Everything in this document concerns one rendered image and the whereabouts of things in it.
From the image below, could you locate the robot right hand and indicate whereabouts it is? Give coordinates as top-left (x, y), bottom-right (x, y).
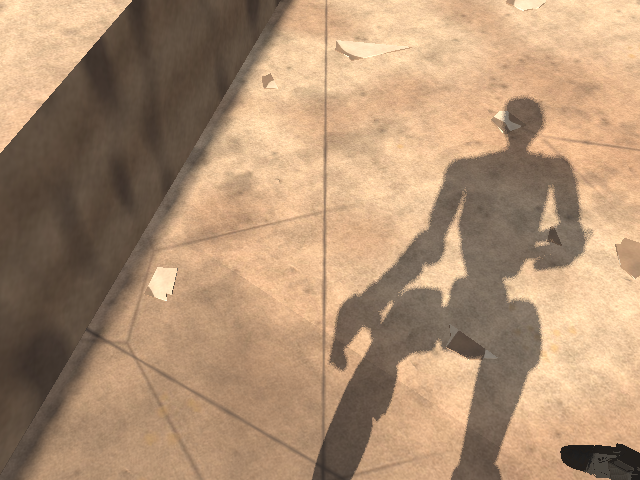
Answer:
top-left (560, 443), bottom-right (640, 480)

